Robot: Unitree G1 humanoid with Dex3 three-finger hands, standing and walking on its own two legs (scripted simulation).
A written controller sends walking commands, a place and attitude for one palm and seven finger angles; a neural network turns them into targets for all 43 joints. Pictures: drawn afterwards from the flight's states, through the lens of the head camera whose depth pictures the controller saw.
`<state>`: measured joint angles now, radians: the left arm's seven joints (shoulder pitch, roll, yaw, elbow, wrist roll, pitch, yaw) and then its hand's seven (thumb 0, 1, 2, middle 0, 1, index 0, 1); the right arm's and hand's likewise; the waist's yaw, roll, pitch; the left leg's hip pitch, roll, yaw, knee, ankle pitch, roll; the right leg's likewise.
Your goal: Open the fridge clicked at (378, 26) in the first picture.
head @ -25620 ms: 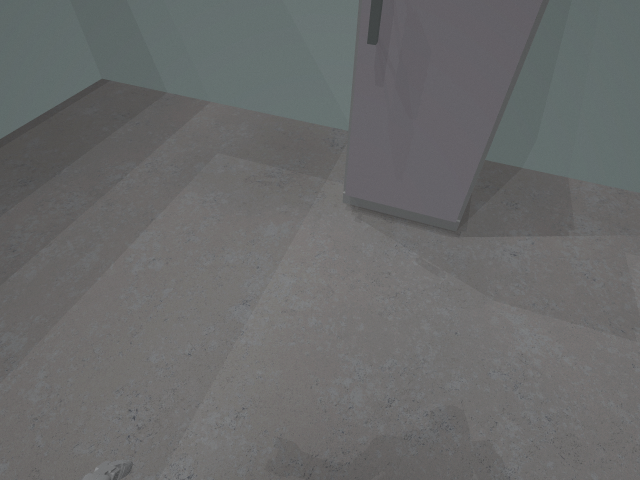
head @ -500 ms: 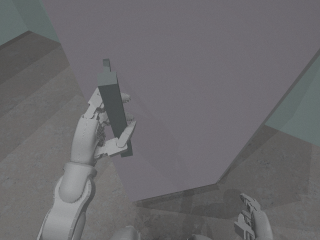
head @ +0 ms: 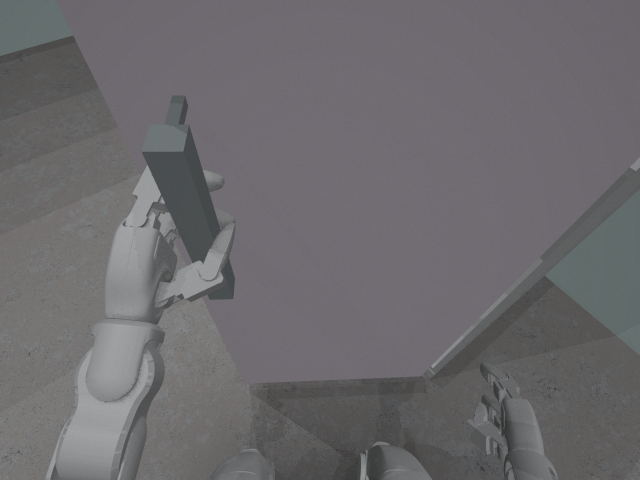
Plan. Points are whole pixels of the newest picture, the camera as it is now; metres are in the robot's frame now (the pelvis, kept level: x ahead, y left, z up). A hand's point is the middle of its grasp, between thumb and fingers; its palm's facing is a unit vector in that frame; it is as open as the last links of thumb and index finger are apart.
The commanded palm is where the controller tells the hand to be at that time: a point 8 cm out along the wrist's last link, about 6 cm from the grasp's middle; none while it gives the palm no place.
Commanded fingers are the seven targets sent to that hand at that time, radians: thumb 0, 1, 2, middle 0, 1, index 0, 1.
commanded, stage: walk backward, drawing the door open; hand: left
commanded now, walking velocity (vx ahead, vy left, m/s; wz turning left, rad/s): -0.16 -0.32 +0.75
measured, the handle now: (204, 215) +0.35 +0.13 +0.15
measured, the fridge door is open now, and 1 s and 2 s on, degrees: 55 70 68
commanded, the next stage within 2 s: stop walking and hold the door back in 0.28 s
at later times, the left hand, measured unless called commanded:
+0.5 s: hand (264, 393) +0.18 +0.06 +0.15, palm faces +0.44 -0.90 -0.07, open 6.7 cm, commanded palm +0.17 +0.11 +0.15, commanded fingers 0.00 0.90 0.90 -0.45 -1.40 -0.45 -1.40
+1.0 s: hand (250, 360) +0.20 +0.07 +0.15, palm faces +0.52 -0.84 -0.16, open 5.8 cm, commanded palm +0.17 +0.12 +0.15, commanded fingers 0.00 0.90 0.90 -0.45 -1.40 -0.45 -1.40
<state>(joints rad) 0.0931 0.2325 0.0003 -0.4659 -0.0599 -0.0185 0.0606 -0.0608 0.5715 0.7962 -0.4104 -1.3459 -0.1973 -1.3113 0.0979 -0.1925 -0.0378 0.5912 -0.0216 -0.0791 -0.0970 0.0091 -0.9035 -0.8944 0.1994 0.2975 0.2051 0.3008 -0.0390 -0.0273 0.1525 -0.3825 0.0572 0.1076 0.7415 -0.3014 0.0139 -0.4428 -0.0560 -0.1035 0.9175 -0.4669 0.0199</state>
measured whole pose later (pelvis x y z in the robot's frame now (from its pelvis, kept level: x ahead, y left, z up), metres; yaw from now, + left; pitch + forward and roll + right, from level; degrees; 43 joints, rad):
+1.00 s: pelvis -0.12 -0.24 +0.02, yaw +29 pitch -2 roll +3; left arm -0.66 0.23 0.05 0.65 -0.07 -0.08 0.08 -0.09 0.61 0.77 -0.46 -1.40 -0.43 -1.40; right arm 0.18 -0.30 -0.03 0.73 0.03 -0.01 -0.10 0.01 -0.90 -0.89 0.20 0.30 0.21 0.30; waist -0.03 -0.03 0.09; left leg -0.27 0.01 0.09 0.64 -0.44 -0.01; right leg -0.40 -0.14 -0.02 0.56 -0.15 0.03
